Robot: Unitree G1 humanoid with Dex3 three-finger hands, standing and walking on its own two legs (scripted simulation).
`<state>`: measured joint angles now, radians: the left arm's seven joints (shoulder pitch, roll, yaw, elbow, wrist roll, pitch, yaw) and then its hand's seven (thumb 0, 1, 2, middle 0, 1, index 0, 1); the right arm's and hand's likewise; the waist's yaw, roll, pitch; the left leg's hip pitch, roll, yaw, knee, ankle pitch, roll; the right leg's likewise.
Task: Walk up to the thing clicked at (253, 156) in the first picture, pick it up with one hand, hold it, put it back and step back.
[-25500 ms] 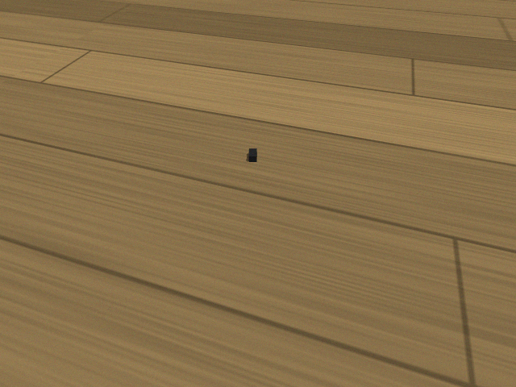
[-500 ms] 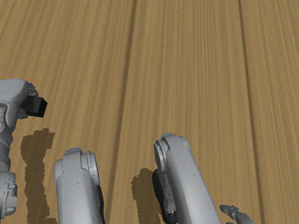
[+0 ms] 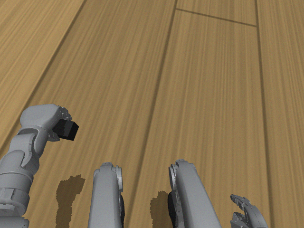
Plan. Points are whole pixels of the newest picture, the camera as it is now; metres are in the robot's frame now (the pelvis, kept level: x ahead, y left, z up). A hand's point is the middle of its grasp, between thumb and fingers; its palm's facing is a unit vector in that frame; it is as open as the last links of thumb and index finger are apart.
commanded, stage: lift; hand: left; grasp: from above
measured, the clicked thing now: (62, 129) +0.41 +0.26 -0.12
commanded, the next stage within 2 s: hold in 0.88 s
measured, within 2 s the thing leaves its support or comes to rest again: neither
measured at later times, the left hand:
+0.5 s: hand (11, 121) +0.35 +0.26 +0.11, palm faces -0.46 -0.08 -0.89, open 7.0 cm
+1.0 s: hand out of the picture +0.37 +0.24 +0.18, palm faces -0.46 -0.08 -0.89, open 7.0 cm
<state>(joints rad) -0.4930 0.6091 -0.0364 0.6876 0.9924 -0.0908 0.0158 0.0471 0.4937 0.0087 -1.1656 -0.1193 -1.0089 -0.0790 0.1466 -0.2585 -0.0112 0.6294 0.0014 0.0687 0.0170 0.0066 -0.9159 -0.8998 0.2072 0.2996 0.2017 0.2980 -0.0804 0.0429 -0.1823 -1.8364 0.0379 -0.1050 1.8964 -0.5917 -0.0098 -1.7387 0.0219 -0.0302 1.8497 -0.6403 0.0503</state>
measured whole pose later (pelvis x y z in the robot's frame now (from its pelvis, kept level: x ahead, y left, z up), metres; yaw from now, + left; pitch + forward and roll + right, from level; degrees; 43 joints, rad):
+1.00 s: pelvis +0.07 +0.00 +0.25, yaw +3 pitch +9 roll -1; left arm -0.29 0.41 -0.18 0.75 1.00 -0.04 0.05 0.04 0.48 0.06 -1.13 -0.20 -0.99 -0.14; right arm 0.26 -0.25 -0.04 0.71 0.04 0.00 -0.06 0.01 -0.92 -0.90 0.21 0.30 0.20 0.30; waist -0.04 0.04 -0.09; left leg -0.65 0.04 0.01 0.84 -0.35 0.00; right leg -0.61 -0.01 0.04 0.82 -0.37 0.04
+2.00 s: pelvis +0.08 +0.00 +0.27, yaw +2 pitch +2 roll +0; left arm -0.22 0.41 -0.20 0.59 0.99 -0.04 -0.06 0.05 0.49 0.04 -1.12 -0.21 -0.99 -0.13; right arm 0.20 -0.26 -0.03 0.66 0.07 0.06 -0.07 0.01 -0.91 -0.90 0.21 0.30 0.20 0.30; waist 0.00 0.05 -0.03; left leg -0.37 0.03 0.03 0.58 -0.26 -0.01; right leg -0.34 -0.02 0.05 0.60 -0.29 0.03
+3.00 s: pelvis +0.09 +0.00 +0.28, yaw +2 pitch +1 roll +0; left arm -0.24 0.41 -0.22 0.59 0.99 -0.03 -0.07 0.05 0.49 0.05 -1.12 -0.20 -0.99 -0.13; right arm 0.19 -0.25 -0.03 0.66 0.08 0.10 -0.07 0.01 -0.91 -0.90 0.21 0.30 0.20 0.30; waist 0.01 0.05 -0.02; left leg -0.27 0.02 0.04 0.49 -0.23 -0.01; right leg -0.25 -0.02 0.05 0.50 -0.26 0.03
